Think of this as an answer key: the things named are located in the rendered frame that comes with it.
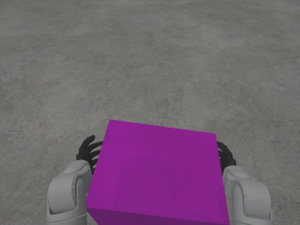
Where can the robot left forearm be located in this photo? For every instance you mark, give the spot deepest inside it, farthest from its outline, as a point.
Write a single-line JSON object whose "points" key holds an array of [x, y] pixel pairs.
{"points": [[66, 196]]}

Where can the carton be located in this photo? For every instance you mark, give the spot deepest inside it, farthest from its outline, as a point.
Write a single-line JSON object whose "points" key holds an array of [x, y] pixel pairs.
{"points": [[154, 175]]}

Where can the right robot hand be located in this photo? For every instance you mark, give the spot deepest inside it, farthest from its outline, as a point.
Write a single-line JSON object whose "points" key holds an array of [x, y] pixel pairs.
{"points": [[226, 157]]}

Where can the robot right forearm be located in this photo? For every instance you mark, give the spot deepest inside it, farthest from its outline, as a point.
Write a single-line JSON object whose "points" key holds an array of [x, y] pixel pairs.
{"points": [[251, 199]]}

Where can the left robot hand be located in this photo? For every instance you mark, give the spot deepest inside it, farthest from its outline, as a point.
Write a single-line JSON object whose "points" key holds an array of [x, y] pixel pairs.
{"points": [[85, 149]]}

